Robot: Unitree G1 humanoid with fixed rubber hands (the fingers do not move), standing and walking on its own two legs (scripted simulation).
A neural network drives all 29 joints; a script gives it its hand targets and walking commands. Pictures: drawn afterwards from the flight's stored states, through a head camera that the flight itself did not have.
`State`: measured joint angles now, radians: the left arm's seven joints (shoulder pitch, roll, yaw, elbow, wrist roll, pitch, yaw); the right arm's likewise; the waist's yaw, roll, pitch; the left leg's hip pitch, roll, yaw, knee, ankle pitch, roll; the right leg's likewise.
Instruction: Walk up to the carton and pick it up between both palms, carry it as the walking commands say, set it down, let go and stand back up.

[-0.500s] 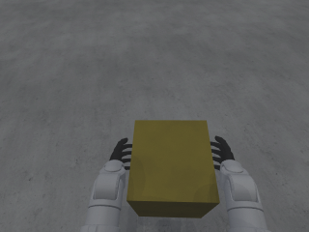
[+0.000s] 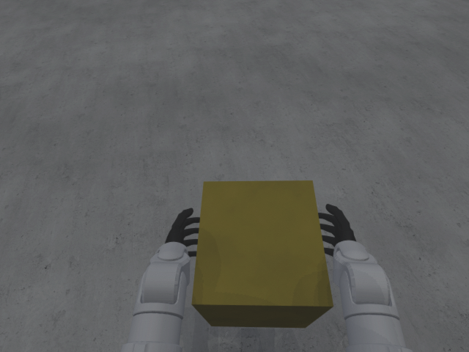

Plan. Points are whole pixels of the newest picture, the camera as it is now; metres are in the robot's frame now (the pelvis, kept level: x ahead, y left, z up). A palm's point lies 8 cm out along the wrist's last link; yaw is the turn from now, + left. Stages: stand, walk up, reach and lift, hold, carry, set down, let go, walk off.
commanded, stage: carry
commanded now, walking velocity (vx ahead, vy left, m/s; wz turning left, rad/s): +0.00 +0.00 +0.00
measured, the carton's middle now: (257, 259) +0.29 +0.00 -0.06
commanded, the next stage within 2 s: none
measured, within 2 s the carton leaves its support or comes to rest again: neither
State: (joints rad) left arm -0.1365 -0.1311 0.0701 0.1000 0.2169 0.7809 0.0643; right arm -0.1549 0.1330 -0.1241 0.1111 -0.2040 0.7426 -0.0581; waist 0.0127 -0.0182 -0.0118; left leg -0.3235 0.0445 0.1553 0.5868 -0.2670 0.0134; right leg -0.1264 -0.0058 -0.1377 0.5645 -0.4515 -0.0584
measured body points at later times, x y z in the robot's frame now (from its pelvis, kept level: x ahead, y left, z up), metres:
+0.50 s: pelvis +0.00 +0.00 +0.00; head +0.01 -0.01 +0.45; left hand +0.29 +0.14 +0.01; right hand +0.29 -0.15 +0.01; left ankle +0.03 +0.12 -0.73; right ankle -0.09 -0.06 -0.73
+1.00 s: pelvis +0.06 +0.00 -0.01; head +0.06 +0.01 +0.44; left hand +0.33 +0.15 +0.00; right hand +0.35 -0.15 +0.01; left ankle +0.03 +0.12 -0.73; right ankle -0.08 -0.07 -0.70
